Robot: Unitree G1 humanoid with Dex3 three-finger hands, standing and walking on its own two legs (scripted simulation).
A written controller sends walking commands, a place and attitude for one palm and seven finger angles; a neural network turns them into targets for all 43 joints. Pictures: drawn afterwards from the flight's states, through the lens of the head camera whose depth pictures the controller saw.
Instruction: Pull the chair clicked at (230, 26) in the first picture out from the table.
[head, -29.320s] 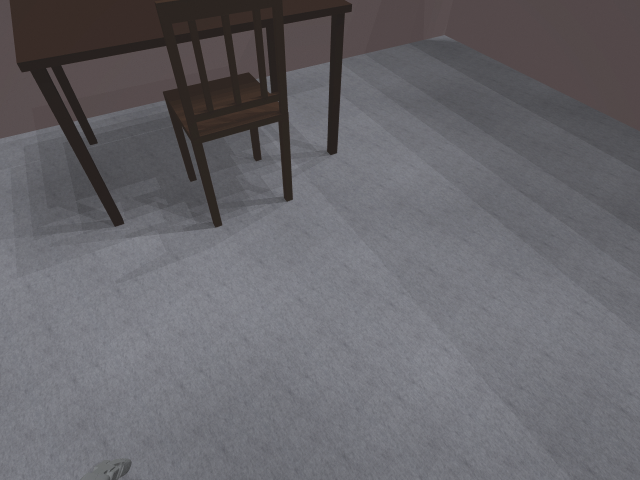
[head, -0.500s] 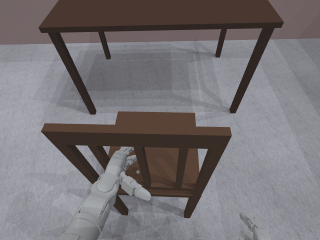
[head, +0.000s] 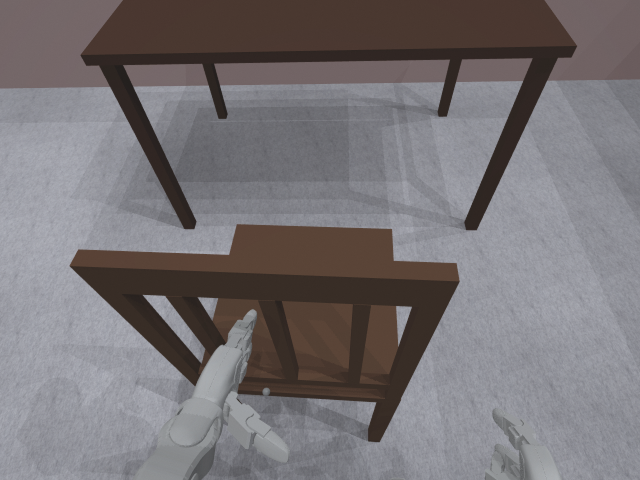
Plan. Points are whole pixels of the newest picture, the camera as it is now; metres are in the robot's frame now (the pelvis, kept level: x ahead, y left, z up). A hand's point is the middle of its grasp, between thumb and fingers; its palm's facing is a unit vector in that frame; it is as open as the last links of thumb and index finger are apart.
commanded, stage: draw the fingers out of the gap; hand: left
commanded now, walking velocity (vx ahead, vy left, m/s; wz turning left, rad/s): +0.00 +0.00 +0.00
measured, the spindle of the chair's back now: (283, 341) +0.31 +0.06 -0.05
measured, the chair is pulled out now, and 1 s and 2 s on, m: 0.52 0.52 0.52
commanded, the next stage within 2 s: draw the hand back to the body in 0.46 s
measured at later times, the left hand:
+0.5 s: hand (256, 460) +0.16 +0.08 -0.03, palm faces -0.24 -0.97 -0.10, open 17.5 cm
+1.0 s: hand (209, 462) +0.15 +0.11 +0.04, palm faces -0.08 -0.99 -0.09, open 17.5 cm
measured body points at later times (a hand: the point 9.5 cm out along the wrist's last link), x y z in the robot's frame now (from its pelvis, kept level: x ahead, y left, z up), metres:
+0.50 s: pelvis -0.01 +0.00 -0.01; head +0.03 -0.02 +0.43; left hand +0.17 +0.13 -0.01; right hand +0.18 -0.23 -0.09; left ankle -0.02 +0.15 -0.71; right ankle -0.02 -0.12 -0.71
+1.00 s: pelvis -0.03 +0.00 -0.04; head +0.02 -0.02 +0.41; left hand +0.15 +0.17 +0.05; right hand +0.17 -0.21 -0.13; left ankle -0.02 +0.15 -0.71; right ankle -0.02 -0.12 -0.71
